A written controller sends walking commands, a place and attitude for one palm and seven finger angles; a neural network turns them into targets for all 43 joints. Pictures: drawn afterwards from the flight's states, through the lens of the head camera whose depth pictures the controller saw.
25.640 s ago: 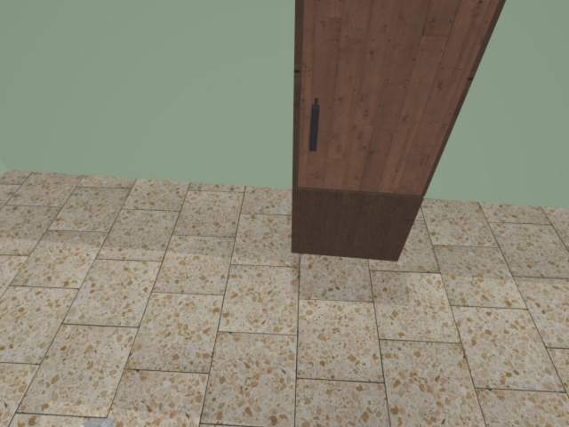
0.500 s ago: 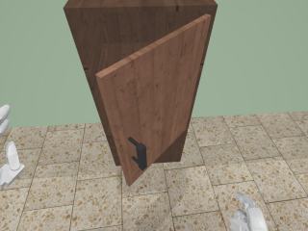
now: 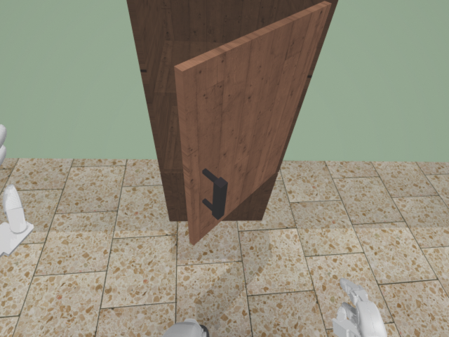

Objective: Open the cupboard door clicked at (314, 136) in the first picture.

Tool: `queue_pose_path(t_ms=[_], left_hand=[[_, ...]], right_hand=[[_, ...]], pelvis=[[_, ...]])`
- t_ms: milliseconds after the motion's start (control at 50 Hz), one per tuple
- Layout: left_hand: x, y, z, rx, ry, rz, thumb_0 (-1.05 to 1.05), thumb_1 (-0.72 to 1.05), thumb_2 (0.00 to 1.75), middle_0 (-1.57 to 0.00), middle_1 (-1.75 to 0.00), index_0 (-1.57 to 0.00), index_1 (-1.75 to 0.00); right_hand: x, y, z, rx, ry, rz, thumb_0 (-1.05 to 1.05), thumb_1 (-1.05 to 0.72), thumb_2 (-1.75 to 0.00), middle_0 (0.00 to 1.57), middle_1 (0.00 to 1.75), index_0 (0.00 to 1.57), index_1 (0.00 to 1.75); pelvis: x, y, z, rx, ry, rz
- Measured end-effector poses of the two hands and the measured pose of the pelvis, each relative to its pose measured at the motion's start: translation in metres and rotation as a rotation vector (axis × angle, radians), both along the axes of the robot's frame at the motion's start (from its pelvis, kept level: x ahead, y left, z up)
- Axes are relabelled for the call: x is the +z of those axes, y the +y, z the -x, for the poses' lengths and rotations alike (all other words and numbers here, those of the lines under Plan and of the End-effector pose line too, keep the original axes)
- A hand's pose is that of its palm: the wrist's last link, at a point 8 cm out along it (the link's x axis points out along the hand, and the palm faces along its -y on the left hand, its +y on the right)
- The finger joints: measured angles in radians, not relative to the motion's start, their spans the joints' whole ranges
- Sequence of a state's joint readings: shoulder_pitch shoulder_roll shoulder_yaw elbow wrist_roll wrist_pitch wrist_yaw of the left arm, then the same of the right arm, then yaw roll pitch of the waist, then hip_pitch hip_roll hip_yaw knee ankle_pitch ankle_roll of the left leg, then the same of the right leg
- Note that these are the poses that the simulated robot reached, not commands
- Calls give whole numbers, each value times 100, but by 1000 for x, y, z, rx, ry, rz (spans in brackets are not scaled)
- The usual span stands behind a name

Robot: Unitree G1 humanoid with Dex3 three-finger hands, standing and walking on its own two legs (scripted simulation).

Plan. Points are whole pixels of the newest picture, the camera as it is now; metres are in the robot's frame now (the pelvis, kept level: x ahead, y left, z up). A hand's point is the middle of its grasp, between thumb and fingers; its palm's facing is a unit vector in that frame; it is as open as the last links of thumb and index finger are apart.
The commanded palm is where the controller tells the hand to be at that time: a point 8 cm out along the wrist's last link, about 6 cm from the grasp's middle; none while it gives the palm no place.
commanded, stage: step back with the hand held close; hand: left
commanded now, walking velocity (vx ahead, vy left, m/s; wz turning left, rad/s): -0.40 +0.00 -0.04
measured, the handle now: (212, 194) +0.43 +0.05 -0.06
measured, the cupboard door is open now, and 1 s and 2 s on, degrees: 43 43 43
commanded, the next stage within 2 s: stop stepping back and stand still in 0.32 s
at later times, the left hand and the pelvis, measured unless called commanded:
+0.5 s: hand (9, 300) +0.13 +0.22 +0.19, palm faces +0.27 -0.84 -0.48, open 7.5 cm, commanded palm +0.04 +0.29 +0.19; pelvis -0.12 -0.01 -0.01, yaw -3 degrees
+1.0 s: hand out of the picture +0.01 +0.23 +0.19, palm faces +0.31 -0.80 -0.51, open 7.5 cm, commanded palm -0.03 +0.29 +0.19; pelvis -0.18 +0.00 +0.01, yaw -4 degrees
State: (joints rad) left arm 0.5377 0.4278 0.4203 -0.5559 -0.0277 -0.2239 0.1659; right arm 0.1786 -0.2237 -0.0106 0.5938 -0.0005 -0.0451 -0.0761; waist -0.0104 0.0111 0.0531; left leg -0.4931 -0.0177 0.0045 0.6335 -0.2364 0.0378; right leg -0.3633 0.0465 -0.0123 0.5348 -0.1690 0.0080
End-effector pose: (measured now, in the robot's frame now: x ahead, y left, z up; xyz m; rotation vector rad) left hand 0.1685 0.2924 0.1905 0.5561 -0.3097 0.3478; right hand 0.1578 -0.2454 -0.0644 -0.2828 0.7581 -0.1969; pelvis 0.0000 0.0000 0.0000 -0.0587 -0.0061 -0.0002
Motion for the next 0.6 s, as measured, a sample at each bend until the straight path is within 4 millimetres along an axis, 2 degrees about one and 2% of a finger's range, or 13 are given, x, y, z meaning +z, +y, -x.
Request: queue_pose_path(t_ms=[100, 200, 280, 340, 400, 460, 500, 540, 600], left_hand=[[5, 15, 7, -7, 4, -48, 2, 88, 90, -22, -30, -21, -30], [12, 26, 28, 36, -12, -18, 2, 88, 90, -21, -30, -21, -30], [6, 17, 42, 25, 1, 30, 2, 89, 90, -21, -30, -21, -30], [-2, 0, 47, -45, -21, -3, 2, 89, 90, -21, -30, -20, -30], [0, -15, 48, -127, -50, 6, 2, 89, 90, -21, -30, -20, -30], [9, -23, 58, -195, -87, -22, 2, 88, 90, -21, -30, -21, -30], [14, -24, 73, -204, -76, -56, 2, 88, 90, -21, -30, -21, -30], [17, -22, 97, -187, -43, -90, 2, 88, 90, -22, -30, -21, -30], [18, -11, 134, -114, -1, -92, 2, 88, 90, -22, -30, -21, -30]], right_hand=[[4, 7, 16, -12, -1, 17, 1, -90, -90, 20, 30, 20, 30], [7, 20, 25, 25, 7, -15, 1, -90, -90, 20, 30, 20, 30], [5, 29, 28, 66, -14, -40, 1, -90, -90, 20, 30, 20, 30], [-5, 28, 35, 79, -51, -53, 1, -90, -90, 20, 30, 20, 30], [-11, 23, 56, 41, -50, -55, 1, -90, -90, 20, 30, 20, 30], [-9, 15, 83, -4, -71, -59, 1, -90, -90, 20, 30, 20, 30], [-6, 9, 103, -19, -94, -58, 1, -90, -90, 20, 30, 20, 30], [-6, 2, 125, -38, -91, -63, 1, -90, -90, 20, 30, 20, 30], [-6, -10, 160, -82, -12, -40, 1, -90, -90, 20, 30, 20, 30]], pelvis=[[2, 7, 12, 18, 7, 40], [9, 6, 23, 0, 65, 44], [8, 3, 41, -46, 116, 19], [-6, 0, 65, -113, 116, -28], [-9, 1, 83, -95, 61, 7], [-13, -2, 101, -88, 30, 0], [-14, -6, 116, -59, 23, 5], [-14, -8, 127, -20, 17, 8], [-6, -9, 127, -67, 16, -35]])
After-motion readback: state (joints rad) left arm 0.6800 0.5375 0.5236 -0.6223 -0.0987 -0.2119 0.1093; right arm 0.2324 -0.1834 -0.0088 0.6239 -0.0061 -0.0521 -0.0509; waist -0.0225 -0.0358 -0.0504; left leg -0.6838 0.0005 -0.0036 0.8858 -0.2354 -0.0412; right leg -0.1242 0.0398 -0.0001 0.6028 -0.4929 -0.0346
